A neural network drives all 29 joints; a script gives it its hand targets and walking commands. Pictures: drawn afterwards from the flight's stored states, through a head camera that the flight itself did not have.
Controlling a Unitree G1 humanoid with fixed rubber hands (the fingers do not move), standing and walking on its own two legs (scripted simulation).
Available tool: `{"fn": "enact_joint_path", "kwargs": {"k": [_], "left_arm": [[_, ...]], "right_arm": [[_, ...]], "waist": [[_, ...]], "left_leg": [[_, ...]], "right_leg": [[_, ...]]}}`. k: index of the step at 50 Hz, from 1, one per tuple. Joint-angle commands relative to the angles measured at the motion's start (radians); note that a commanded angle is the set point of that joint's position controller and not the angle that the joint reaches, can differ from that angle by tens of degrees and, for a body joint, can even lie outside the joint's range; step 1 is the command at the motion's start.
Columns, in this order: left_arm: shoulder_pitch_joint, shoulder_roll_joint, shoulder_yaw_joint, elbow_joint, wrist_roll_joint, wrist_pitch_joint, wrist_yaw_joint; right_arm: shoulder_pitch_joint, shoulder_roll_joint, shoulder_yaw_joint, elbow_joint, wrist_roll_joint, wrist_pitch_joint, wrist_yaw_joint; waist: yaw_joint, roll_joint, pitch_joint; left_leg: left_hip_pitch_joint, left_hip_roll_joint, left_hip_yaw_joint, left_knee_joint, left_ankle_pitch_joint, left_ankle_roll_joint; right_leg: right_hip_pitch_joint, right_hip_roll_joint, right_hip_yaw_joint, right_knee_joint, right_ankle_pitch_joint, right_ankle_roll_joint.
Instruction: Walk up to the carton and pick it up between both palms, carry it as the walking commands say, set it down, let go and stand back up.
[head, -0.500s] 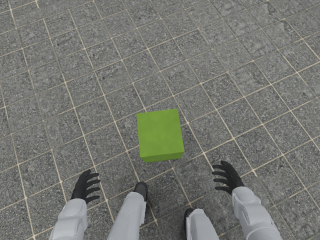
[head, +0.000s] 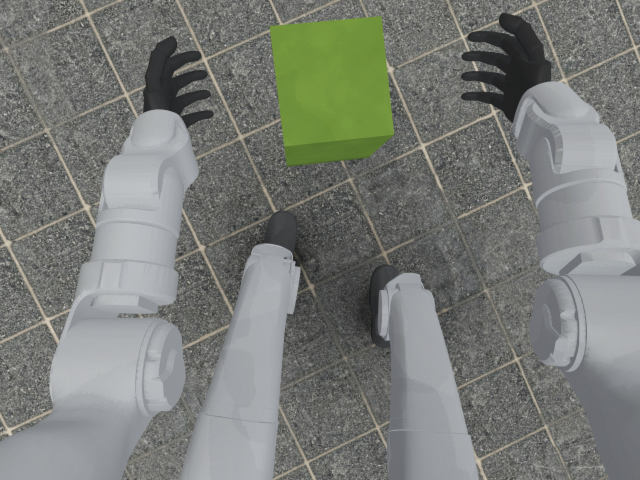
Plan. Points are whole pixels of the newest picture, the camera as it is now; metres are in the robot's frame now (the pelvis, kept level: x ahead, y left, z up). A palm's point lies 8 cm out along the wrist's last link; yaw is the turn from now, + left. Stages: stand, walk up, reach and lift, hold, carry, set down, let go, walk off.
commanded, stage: reach and lift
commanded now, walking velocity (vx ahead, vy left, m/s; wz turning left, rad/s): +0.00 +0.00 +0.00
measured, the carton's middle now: (327, 102) +0.61 +0.04 -0.53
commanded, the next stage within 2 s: none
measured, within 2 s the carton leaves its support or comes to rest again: neither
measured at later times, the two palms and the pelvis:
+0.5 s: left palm (178, 43) +0.53 +0.23 -0.15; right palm out of the picture +0.62 -0.11 -0.11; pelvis +0.00 +0.00 -0.05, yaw -1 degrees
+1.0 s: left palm (224, 91) +0.54 +0.21 -0.33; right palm (444, 83) +0.61 -0.14 -0.33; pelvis +0.07 -0.03 -0.14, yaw -3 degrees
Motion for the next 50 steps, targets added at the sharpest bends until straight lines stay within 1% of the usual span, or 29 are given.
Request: {"fn": "enact_joint_path", "kwargs": {"k": [1, 3, 4, 6, 8, 14, 17, 18, 19, 20, 21, 23, 26, 27, 30, 31, 32, 34, 35, 36, 39, 41, 42, 44, 45, 46, 48, 49, 50], "left_arm": [[-0.489, 0.163, 0.073, -0.263, -0.068, 0.009, 0.074], [-0.589, 0.142, 0.036, -0.271, -0.058, -0.007, 0.065], [-0.663, 0.176, 0.041, -0.232, -0.073, 0.004, 0.074], [-0.679, 0.173, 0.062, -0.159, -0.081, 0.002, 0.063], [-0.763, 0.144, 0.059, -0.008, -0.088, -0.017, 0.057], [-0.509, 0.048, 0.074, 0.297, -0.009, -0.167, -0.012], [-0.858, 0.161, 0.068, -0.008, -0.062, -0.177, -0.028], [-0.883, 0.208, 0.109, -0.018, -0.052, -0.154, -0.014], [-0.945, 0.289, 0.083, -0.332, -0.007, -0.117, 0.001], [-0.967, 0.296, 0.081, -0.117, 0.006, -0.083, 0.01], [-0.868, 0.226, 0.071, -0.032, 0.006, -0.061, 0.019], [-0.706, 0.127, 0.016, 0.029, 0.019, -0.085, 0.018], [-0.477, 0.09, 0.121, 0.257, 0.103, -0.163, -0.008], [-0.492, 0.122, 0.148, 0.268, 0.1, -0.215, -0.027], [-0.726, 0.199, 0.19, 0.025, 0.103, -0.278, -0.033], [-0.807, 0.277, 0.22, -0.047, 0.086, -0.28, -0.03], [-0.989, 0.348, 0.171, -0.328, 0.023, -0.27, -0.018], [-0.901, 0.247, 0.043, -0.193, -0.084, -0.207, -0.039], [-0.72, 0.262, 0.052, 0.095, -0.059, -0.21, -0.058], [-0.669, 0.181, -0.004, 0.062, -0.097, -0.207, -0.059], [-0.536, 0.216, 0.044, -0.11, 0.002, -0.235, -0.047], [-0.381, 0.197, 0.079, -0.077, 0.053, -0.27, -0.062], [-0.313, 0.162, 0.087, -0.08, 0.023, -0.278, -0.067], [-0.257, 0.187, 0.129, -0.166, 0.067, -0.303, -0.076], [-0.264, 0.154, 0.121, -0.051, 0.055, -0.306, -0.093], [-0.351, 0.152, 0.071, -0.335, -0.022, -0.32, -0.088], [-0.212, 0.211, 0.148, -0.055, 0.035, -0.321, -0.097], [-0.27, 0.224, 0.123, -0.377, -0.017, -0.337, -0.089], [-0.234, 0.263, 0.18, -0.067, 0.042, -0.339, -0.094]], "right_arm": [[-0.614, -0.263, 0.064, -0.195, 0.081, 0.048, -0.074], [-0.65, -0.296, 0.038, -0.107, 0.034, 0.036, -0.071], [-0.757, -0.346, 0.041, -0.113, 0.046, 0.045, -0.074], [-0.732, -0.382, 0.007, 0.054, 0.014, 0.032, -0.059], [-0.817, -0.389, -0.035, 0.166, -0.014, -0.02, -0.041], [-0.792, -0.219, 0.017, 0.146, -0.024, -0.153, -0.06], [-1.029, -0.287, 0.018, -0.008, -0.011, -0.139, -0.072], [-1.013, -0.311, 0.03, 0.035, 0.005, -0.12, -0.064], [-1.128, -0.394, 0.006, -0.301, 0.014, -0.081, -0.073], [-1.101, -0.385, 0.032, -0.069, 0.057, -0.055, -0.074], [-0.922, -0.353, -0.002, 0.122, 0.034, -0.052, -0.048], [-0.726, -0.291, -0.068, 0.246, -0.02, -0.074, -0.03], [-0.52, -0.208, -0.15, 0.37, -0.109, -0.14, -0.049], [-0.594, -0.098, -0.06, 0.234, -0.062, -0.166, -0.055], [-0.922, -0.213, 0.002, -0.101, -0.004, -0.213, -0.094], [-1.003, -0.231, 0.047, -0.167, 0.052, -0.201, -0.104], [-1.17, -0.32, 0.045, -0.404, 0.079, -0.187, -0.125], [-1.027, -0.27, 0.066, -0.157, 0.09, -0.121, -0.143], [-0.806, -0.15, 0.09, 0.142, 0.09, -0.108, -0.137], [-0.779, -0.17, 0.075, 0.093, 0.042, -0.112, -0.137], [-0.532, -0.196, 0.02, -0.045, -0.013, -0.136, -0.17], [-0.461, -0.148, 0.023, -0.098, 0.009, -0.172, -0.175], [-0.424, -0.147, 0.016, -0.086, -0.036, -0.18, -0.182], [-0.455, -0.098, 0.034, -0.371, -0.005, -0.203, -0.196], [-0.434, -0.115, -0.009, -0.243, -0.049, -0.198, -0.203], [-0.555, -0.06, 0.094, -0.594, 0.067, -0.201, -0.206], [-0.417, -0.081, 0.04, -0.324, 0.004, -0.202, -0.22], [-0.45, -0.051, 0.066, -0.675, 0.065, -0.205, -0.236], [-0.415, 0.001, 0.127, -0.324, 0.07, -0.193, -0.228]], "waist": [[0.05, -0.056, -2.14], [0.01, 0.065, -2.102], [0.067, 0.047, -2.102], [-0.046, 0.026, -2.045], [-0.034, 0.035, -1.802], [0.056, -0.054, -1.736], [-0.046, -0.109, -2.063], [-0.02, -0.065, -1.991], [-0.037, -0.042, -2.363], [0.034, -0.001, -2.17], [-0.053, 0.055, -2.009], [-0.086, 0.137, -1.892], [-0.041, 0.042, -1.689], [0.036, 0.002, -1.653], [0.077, -0.033, -1.992], [0.152, -0.04, -2.097], [0.11, -0.055, -2.354], [-0.035, -0.005, -2.195], [0.035, 0.002, -1.911], [-0.076, -0.005, -1.964], [-0.083, 0.054, -2.207], [-0.02, 0.036, -2.261], [-0.059, -0.019, -2.236], [0.035, -0.094, -2.309], [-0.011, -0.053, -2.148], [0.028, -0.09, -2.455], [0.062, -0.075, -2.168], [0.043, -0.125, -2.519], [0.182, -0.053, -2.066]], "left_leg": [[1.027, 0.013, 0.046, -0.081, -0.168, -0.037], [1.065, 0.023, 0.043, -0.051, -0.177, -0.059], [1.076, 0.029, 0.018, -0.096, -0.343, -0.065], [1.056, 0.051, -0.052, -0.135, -0.558, -0.053], [0.955, 0.059, -0.08, -0.157, -0.713, -0.062], [0.689, 0.012, 0.064, 0.082, 0.229, -0.017], [0.82, -0.004, 0.057, 0.017, -0.125, -0.008], [0.807, -0.013, 0.068, 0.0, -0.26, -0.018], [1.047, 0.0, -0.001, -0.028, -0.448, -0.015], [0.888, 0.018, -0.012, -0.065, -0.601, -0.026], [0.962, 0.05, -0.094, -0.114, -0.74, -0.036], [0.937, 0.069, -0.111, -0.095, -0.638, -0.074], [0.676, 0.018, 0.028, 0.178, -0.003, -0.054], [0.565, 0.004, 0.091, 0.222, 0.102, -0.024], [0.544, -0.006, 0.165, 0.301, 0.157, -0.009], [0.513, 0.003, 0.178, 0.266, 0.068, -0.007], [0.639, -0.022, 0.151, 0.265, -0.043, -0.015], [0.604, -0.007, 0.071, 0.215, -0.397, -0.027], [0.434, -0.016, 0.14, 0.286, -0.384, -0.043], [0.498, 0.0, 0.113, 0.318, -0.257, -0.053], [0.756, -0.005, 0.124, 0.456, 0.138, -0.056], [0.733, 0.006, 0.126, 0.497, 0.243, -0.037], [0.612, 0.001, 0.145, 0.519, 0.267, -0.048], [0.566, -0.019, 0.181, 0.57, 0.472, -0.026], [0.419, -0.007, 0.193, 0.575, 0.387, -0.038], [0.563, -0.016, 0.199, 0.629, 0.53, -0.02], [0.339, -0.018, 0.213, 0.637, 0.468, -0.038], [0.599, -0.037, 0.184, 0.647, 0.615, -0.021], [0.412, 0.002, 0.189, 0.654, 0.532, -0.016]], "right_leg": [[0.162, 0.034, -0.121, -0.138, -0.046, -0.054], [0.0, 0.032, -0.132, -0.117, -0.122, -0.056], [0.011, 0.022, -0.126, -0.102, -0.202, -0.063], [-0.063, 0.015, -0.151, -0.05, -0.257, -0.056], [-0.173, 0.006, -0.153, -0.042, -0.349, -0.053], [-0.197, 0.036, -0.125, -0.049, 0.061, -0.041], [-0.005, 0.016, -0.15, -0.073, -0.137, -0.026], [-0.027, -0.002, -0.135, -0.086, -0.263, -0.039], [0.136, 0.02, -0.187, -0.019, -0.284, -0.038], [0.075, 0.005, -0.164, 0.012, -0.383, -0.039], [-0.188, 0.029, -0.224, 0.086, -0.355, -0.031], [-0.375, 0.037, -0.233, 0.116, -0.227, -0.022], [-0.524, 0.052, -0.182, 0.11, -0.071, -0.027], [-0.478, 0.058, -0.16, 0.099, -0.02, -0.012], [-0.256, 0.055, -0.123, 0.099, 0.001, -0.016], [-0.125, 0.024, -0.088, 0.105, -0.054, -0.012], [-0.02, 0.026, -0.108, 0.152, -0.129, -0.023], [-0.132, 0.045, -0.203, 0.227, -0.316, -0.027], [-0.258, 0.027, -0.173, 0.237, -0.369, -0.031], [-0.289, 0.037, -0.219, 0.274, -0.241, -0.019], [-0.359, 0.082, -0.227, 0.298, -0.052, -0.015], [-0.367, 0.084, -0.205, 0.351, 0.014, 0.001], [-0.326, 0.082, -0.221, 0.361, 0.05, 0.009], [-0.201, 0.1, -0.206, 0.413, 0.218, 0.038], [-0.262, 0.098, -0.191, 0.424, 0.185, 0.035], [-0.093, 0.107, -0.176, 0.442, 0.321, 0.041], [-0.235, 0.1, -0.177, 0.493, 0.289, 0.056], [-0.067, 0.119, -0.188, 0.493, 0.369, 0.058], [-0.434, 0.102, -0.166, 0.516, 0.177, 0.072]]}}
